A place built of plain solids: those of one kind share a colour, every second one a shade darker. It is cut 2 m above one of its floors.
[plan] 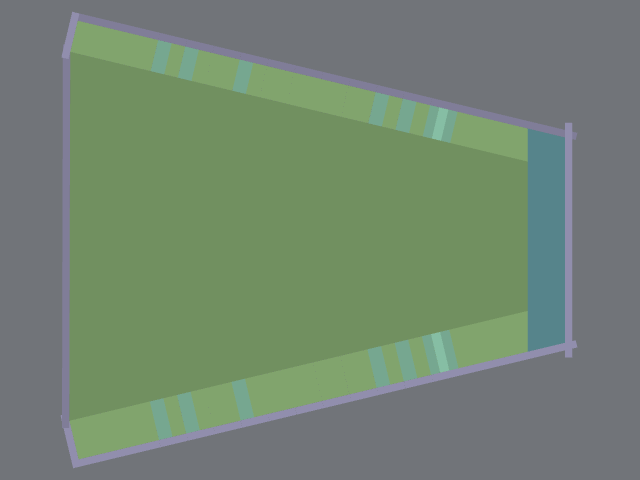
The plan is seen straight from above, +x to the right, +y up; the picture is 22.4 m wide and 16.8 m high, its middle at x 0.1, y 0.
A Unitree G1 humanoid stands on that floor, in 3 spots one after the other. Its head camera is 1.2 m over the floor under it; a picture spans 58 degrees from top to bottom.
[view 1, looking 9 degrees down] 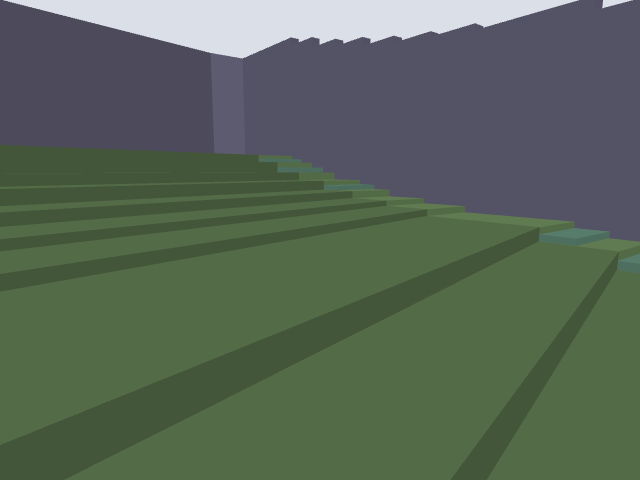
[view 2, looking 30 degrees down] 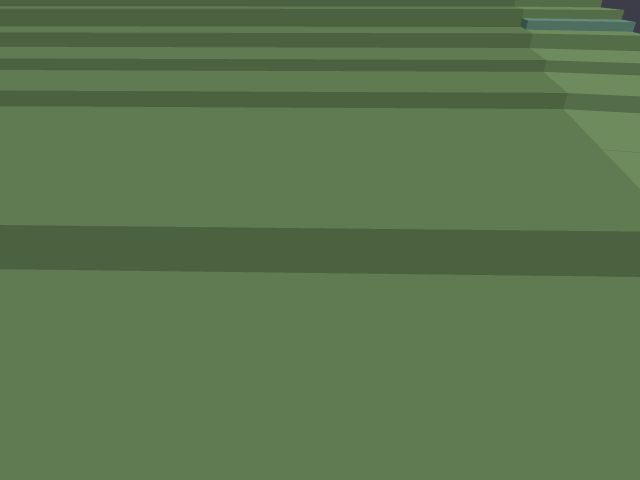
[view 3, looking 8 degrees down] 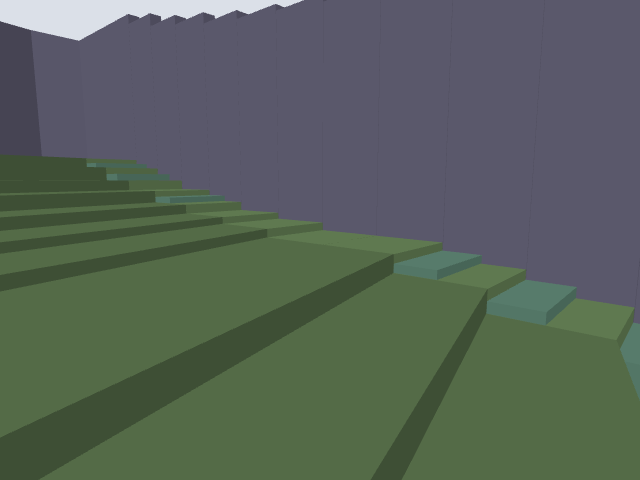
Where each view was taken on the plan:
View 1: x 3.18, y -2.51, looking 129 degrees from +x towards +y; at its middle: floor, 4.91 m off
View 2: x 3.20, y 2.78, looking -179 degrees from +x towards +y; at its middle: floor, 1.64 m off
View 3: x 3.19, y -0.18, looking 118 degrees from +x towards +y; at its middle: floor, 5.53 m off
